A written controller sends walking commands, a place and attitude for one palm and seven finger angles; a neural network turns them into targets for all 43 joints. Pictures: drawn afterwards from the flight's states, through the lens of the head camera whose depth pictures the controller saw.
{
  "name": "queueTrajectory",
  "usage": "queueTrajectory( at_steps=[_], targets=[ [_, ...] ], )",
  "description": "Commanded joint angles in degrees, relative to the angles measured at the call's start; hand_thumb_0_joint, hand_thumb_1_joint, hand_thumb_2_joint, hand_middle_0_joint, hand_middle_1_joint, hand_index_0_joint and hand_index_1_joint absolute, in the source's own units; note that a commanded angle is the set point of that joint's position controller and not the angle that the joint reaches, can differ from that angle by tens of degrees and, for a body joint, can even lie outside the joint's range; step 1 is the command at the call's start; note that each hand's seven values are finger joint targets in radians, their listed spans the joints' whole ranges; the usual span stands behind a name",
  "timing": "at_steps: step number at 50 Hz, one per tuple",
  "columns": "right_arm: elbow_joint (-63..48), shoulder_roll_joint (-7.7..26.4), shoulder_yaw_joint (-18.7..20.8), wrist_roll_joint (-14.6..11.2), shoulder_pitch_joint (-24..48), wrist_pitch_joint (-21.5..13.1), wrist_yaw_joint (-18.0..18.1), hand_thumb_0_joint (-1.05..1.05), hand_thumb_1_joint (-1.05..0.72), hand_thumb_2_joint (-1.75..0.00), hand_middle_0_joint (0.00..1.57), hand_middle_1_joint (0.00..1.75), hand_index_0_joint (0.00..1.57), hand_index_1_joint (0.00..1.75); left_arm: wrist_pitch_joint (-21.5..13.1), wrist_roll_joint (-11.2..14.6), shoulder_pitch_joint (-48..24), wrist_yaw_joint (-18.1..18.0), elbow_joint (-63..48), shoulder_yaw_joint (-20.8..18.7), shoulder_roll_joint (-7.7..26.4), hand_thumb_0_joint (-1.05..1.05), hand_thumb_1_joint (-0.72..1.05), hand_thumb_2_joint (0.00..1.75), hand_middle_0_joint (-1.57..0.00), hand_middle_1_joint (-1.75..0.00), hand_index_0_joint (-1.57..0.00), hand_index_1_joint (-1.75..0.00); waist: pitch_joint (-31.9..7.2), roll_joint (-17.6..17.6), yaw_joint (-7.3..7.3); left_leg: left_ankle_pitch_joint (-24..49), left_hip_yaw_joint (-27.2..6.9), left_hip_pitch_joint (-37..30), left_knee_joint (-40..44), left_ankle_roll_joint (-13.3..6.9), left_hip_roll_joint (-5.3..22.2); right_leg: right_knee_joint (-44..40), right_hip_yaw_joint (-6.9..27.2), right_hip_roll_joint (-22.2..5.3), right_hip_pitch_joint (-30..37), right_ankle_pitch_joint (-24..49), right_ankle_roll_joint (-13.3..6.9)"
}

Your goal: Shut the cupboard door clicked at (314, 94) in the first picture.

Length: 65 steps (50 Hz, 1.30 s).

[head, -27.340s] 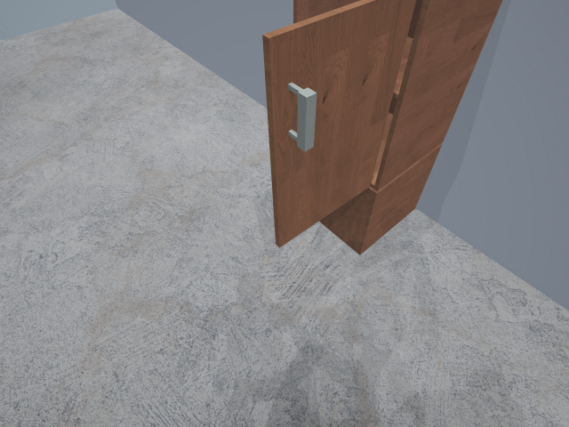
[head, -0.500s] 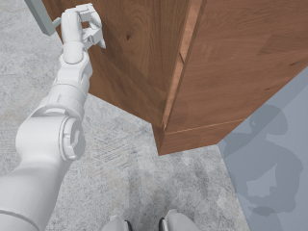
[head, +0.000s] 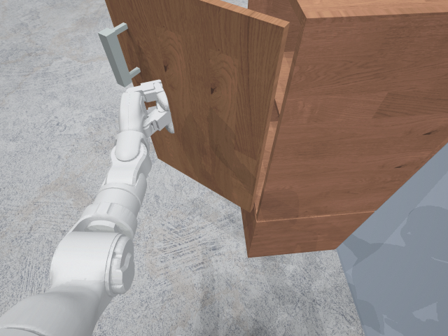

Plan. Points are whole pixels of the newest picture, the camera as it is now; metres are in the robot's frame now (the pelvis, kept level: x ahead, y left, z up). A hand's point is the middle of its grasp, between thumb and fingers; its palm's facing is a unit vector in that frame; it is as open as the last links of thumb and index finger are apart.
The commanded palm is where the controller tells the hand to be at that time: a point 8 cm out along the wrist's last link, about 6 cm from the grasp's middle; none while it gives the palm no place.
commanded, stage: pull the fist back off the door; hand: left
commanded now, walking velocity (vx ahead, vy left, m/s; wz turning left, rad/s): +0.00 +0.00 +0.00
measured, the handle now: (123, 55) +0.67 +0.19 +0.12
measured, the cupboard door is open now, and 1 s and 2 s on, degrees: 51 51 51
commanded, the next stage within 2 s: draw the hand back to the body in 0.08 s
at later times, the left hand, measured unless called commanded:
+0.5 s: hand (132, 133) +0.43 +0.14 +0.13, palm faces +0.04 -1.00 +0.00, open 3.1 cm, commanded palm +0.38 +0.18 +0.14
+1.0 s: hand (39, 212) +0.28 +0.22 +0.16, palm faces +0.23 -0.95 -0.22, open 3.4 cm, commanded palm +0.24 +0.27 +0.18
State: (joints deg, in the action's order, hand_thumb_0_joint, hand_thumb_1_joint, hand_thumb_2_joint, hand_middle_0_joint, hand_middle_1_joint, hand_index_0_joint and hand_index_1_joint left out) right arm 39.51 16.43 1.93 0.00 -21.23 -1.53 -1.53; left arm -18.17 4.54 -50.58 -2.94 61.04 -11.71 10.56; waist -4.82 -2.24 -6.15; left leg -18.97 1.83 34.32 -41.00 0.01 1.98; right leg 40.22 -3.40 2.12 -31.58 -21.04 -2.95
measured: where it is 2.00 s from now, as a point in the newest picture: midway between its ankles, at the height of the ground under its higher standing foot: outside the picture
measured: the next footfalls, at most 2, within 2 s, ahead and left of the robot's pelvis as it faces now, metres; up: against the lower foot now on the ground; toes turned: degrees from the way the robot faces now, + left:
none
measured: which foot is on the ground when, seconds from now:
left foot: down 0.00-1.00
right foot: down 0.00-1.00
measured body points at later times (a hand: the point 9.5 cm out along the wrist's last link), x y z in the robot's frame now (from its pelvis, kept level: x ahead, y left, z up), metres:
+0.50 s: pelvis +0.00 +0.01 +0.01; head +0.03 -0.01 +0.46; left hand +0.42 +0.19 +0.13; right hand +0.02 -0.24 -0.12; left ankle +0.01 +0.12 -0.71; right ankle -0.02 -0.08 -0.71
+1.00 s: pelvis +0.00 +0.03 +0.03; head -0.02 +0.01 +0.48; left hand +0.26 +0.27 +0.17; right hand +0.21 -0.18 -0.04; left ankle +0.01 +0.12 -0.71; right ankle -0.02 -0.08 -0.71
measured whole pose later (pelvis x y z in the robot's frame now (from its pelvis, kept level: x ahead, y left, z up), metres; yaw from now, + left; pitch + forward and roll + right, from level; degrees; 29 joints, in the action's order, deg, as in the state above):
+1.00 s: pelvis +0.00 +0.03 +0.03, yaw +1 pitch -4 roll +0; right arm 33.1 12.4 -3.5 -1.6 -7.2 -0.1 3.9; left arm -2.2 4.2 2.2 -3.4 -1.3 -5.8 14.9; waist 0.7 -3.2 3.1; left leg -11.9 2.5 7.7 -23.0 -1.8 -0.7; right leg 22.0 -2.5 0.1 -4.8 -13.7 -0.8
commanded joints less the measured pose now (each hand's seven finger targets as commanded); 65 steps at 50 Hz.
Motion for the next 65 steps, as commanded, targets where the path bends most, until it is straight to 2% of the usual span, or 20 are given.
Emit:
queueTrajectory(
  at_steps=[1,4,5,8,10,12,15,18,23,30,31,35,36,38,41,46,48,52,60,65],
  targets=[
    [-3.38,5.78,1.47,-0.64,-5.45,-1.4,0.57,0.0,-0.9,-0.9,0.2,0.3,0.2,0.3,-4.12,0.19,-32.47,-0.92,-14.1,0.01,10.28,0.0,0.9,0.9,-1.3,-1.5,-1.3,-1.5,-21.5,2.59,-2.54,12.66,-0.22,-13.87,2.16,-2.55,-3.4,-5.2,3.73,-0.28,8.44,25.96,3.19],
    [-3.05,5.83,1.26,-0.62,-5.0,-1.51,0.91,0.0,-0.9,-0.9,0.2,0.3,0.2,0.3,-4.32,-0.11,-32.88,-1.35,-12.17,-1.5,12.13,0.0,0.9,0.9,-1.3,-1.5,-1.3,-1.5,-21.35,2.44,-2.11,12.37,-0.66,-13.97,2.23,-2.33,-3.28,-4.92,3.71,-0.37,7.98,24.73,2.96],
    [-2.96,5.74,1.14,-0.57,-4.55,-1.58,0.94,0.0,-0.9,-0.9,0.2,0.3,0.2,0.3,-3.9,0.11,-32.54,-1.25,-10.46,-0.24,10.79,0.0,0.9,0.9,-1.3,-1.5,-1.3,-1.5,-19.68,2.68,-2.82,11.11,-0.52,-13.47,2.28,-2.34,-3.2,-5.45,3.77,-0.34,7.0,23.45,3.02],
    [-2.9,6.24,1.07,-0.38,-5.19,-1.86,1.04,0.0,-0.9,-0.9,0.2,0.3,0.2,0.3,-3.85,0.44,-31.88,-0.82,-7.28,-2.08,12.62,0.0,0.9,0.9,-1.3,-1.5,-1.3,-1.5,-19.34,5.69,-2.81,10.35,-0.69,-11.47,2.48,-2.37,-3.12,-5.42,3.91,-0.48,7.84,22.59,3.16],
    [-2.89,6.03,0.86,-0.39,-5.11,-2.15,0.85,0.0,-0.9,-0.9,0.2,0.3,0.2,0.3,-3.54,0.24,-32.44,-0.07,-5.36,-0.3,10.78,0.0,0.9,0.9,-1.3,-1.5,-1.3,-1.5,-18.66,3.92,-3.21,9.97,-0.78,-11.2,2.2,-2.2,-3.1,-5.12,3.78,-0.44,6.05,21.95,2.97],
    [-4.08,6.44,1.1,-0.39,-5.23,-2.17,0.79,0.0,-0.9,-0.9,0.2,0.3,0.2,0.3,-3.95,0.72,-26.92,0.4,-6.91,-4.57,14.43,0.0,0.9,0.9,-1.3,-1.5,-1.3,-1.5,-22.72,4.11,-0.37,11.75,-0.63,-12.02,2.54,-2.18,-3.09,-4.46,3.63,-0.36,9.25,23.03,2.55],
    [-6.41,5.87,1.03,-0.8,-4.06,-1.99,0.73,0.0,-0.9,-0.9,0.2,0.3,0.2,0.3,-4.32,1.56,-18.61,2.2,-13.5,-4.83,13.97,0.0,0.9,0.9,-1.3,-1.5,-1.3,-1.5,-25.31,2.66,2.41,15.84,0.27,-13.81,3.23,-2.2,-3.09,-3.94,3.29,-0.16,13.54,27.8,2.31],
    [-7.65,6.14,1.29,-1.5,-3.37,-1.46,1.16,0.0,-0.9,-0.9,0.2,0.3,0.2,0.3,-2.21,2.51,-10.41,3.62,-18.32,-5.33,14.82,0.0,0.9,0.9,-1.3,-1.5,-1.3,-1.5,-22.22,7.09,3.2,15.66,0.59,-13.5,4.75,-2.48,-2.54,-5.51,2.83,-0.02,15.72,27.97,2.54],
    [-9.43,5.23,1.3,-2.47,1.27,-2.39,2.35,0.0,-0.9,-0.9,0.2,0.3,0.2,0.3,0.18,4.73,-7.85,4.95,-38.55,-1.55,12.2,0.0,0.9,0.9,-1.3,-1.5,-1.3,-1.5,-21.75,0.34,3.64,17.04,0.87,-20.67,6.69,-2.78,-2.22,-7.78,2.79,-0.01,16.8,26.98,2.41],
    [-10.08,4.49,0.16,-3.54,7.82,-4.37,3.86,0.0,-0.9,-0.9,0.2,0.3,0.2,0.3,7.11,6.88,5.95,7.32,-49.0,1.52,9.1,0.0,0.9,0.9,-1.3,-1.5,-1.3,-1.5,-13.34,-0.24,5.24,13.72,-0.17,-23.58,10.63,-2.56,-1.9,-11.01,1.66,-0.21,15.58,20.41,2.12],
    [-10.17,4.67,-0.11,-3.73,8.6,-4.52,4.12,0.0,-0.9,-0.9,0.2,0.3,0.2,0.3,8.42,7.3,7.97,7.49,-49.36,-0.24,10.72,0.0,0.9,0.9,-1.27,-1.47,-1.27,-1.47,-12.23,1.85,5.78,12.87,-0.58,-23.16,11.41,-2.48,-1.88,-11.6,1.42,-0.24,15.92,19.34,2.08],
    [-11.91,4.32,-0.99,-4.07,12.71,-4.84,4.8,0.0,-0.9,-0.9,0.2,0.3,0.2,0.3,12.57,8.34,14.06,8.95,-57.05,0.52,10.24,0.0,0.9,0.9,-1.16,-1.35,-1.16,-1.35,-11.27,1.81,6.92,13.59,-1.0,-25.64,13.04,-2.27,-1.74,-12.42,1.16,-0.72,17.72,18.82,1.86],
    [-13.06,2.87,-1.33,-3.31,14.28,-4.39,5.24,0.0,-0.9,-0.9,0.2,0.3,0.2,0.3,10.2,2.9,16.31,4.99,-64.3,3.79,12.46,0.0,0.9,0.9,-1.13,-1.32,-1.13,-1.32,-7.32,0.77,6.07,13.66,-0.49,-27.55,15.01,-2.28,-2.2,-15.92,3.06,-1.68,16.55,18.05,2.18],
    [-12.56,3.04,-1.7,-2.8,14.52,-3.11,5.41,0.0,-0.9,-0.9,0.2,0.3,0.2,0.3,10.6,1.83,25.61,1.95,-63.83,5.26,10.01,0.0,0.9,0.9,-1.08,-1.26,-1.08,-1.26,-5.16,3.19,6.3,12.94,-1.18,-27.9,16.87,-2.16,-1.65,-17.19,2.35,-1.77,19.06,16.13,2.11],
    [-12.57,2.81,-2.24,-2.45,15.96,-1.69,5.65,0.0,-0.9,-0.9,0.2,0.3,0.2,0.3,10.95,0.46,27.03,-0.01,-68.6,3.24,12.23,0.0,0.9,0.9,-1.0,-1.17,-1.0,-1.17,-3.69,1.8,6.19,13.57,-1.1,-30.45,19.07,-1.92,-1.39,-19.41,2.31,-1.53,20.3,16.43,2.06],
    [-13.21,2.12,-2.93,-1.62,17.42,-0.68,5.68,0.0,-0.9,-0.9,0.2,0.3,0.2,0.3,11.39,-0.46,32.53,-1.43,-76.62,1.85,13.37,0.0,0.9,0.9,-0.86,-1.02,-0.86,-1.02,-4.16,-2.79,6.91,15.68,-1.64,-33.85,21.32,-1.4,-1.38,-21.18,1.96,-1.53,23.77,16.98,1.61],
    [-13.26,2.23,-2.76,-1.32,17.73,-0.44,5.72,0.0,-0.9,-0.9,0.2,0.3,0.2,0.3,11.91,-0.22,37.51,-1.84,-77.32,0.58,14.11,0.0,0.9,0.9,-0.81,-0.96,-0.81,-0.96,-3.0,-0.91,7.24,15.47,-1.76,-33.48,21.86,-1.5,-1.21,-22.03,2.07,-1.59,25.25,16.68,1.59],
    [-13.72,1.75,-2.79,-1.01,18.63,-0.34,5.57,0.0,-0.9,-0.9,0.2,0.3,0.2,0.3,11.83,-0.41,43.77,-2.4,-82.53,-1.14,14.25,0.0,0.9,0.9,-0.69,-0.84,-0.69,-0.84,-3.41,-2.71,7.68,17.95,-1.98,-34.2,21.93,-1.06,-1.22,-21.75,1.72,-1.59,26.68,18.37,1.45],
    [-13.91,1.8,-2.17,-0.76,19.23,-0.83,5.45,0.0,-0.9,-0.9,0.2,0.3,0.2,0.3,11.49,-0.08,59.0,-2.94,-87.95,-7.6,17.32,0.0,0.9,0.9,-0.47,-0.6,-0.47,-0.6,-0.69,0.23,8.95,18.63,-1.76,-31.85,21.61,-1.17,-1.2,-21.91,1.46,-1.95,27.24,18.69,1.85],
    [-13.56,1.73,-1.49,-0.9,19.15,-2.03,5.45,0.0,-0.9,-0.9,0.2,0.3,0.2,0.3,10.35,0.09,66.57,-3.42,-91.75,-12.04,19.43,0.0,0.9,0.9,-0.34,-0.45,-0.34,-0.45,0.61,-1.25,9.44,17.35,-1.46,-30.84,21.2,-1.2,-1.14,-22.2,1.53,-2.26,26.47,16.82,2.02]
  ],
)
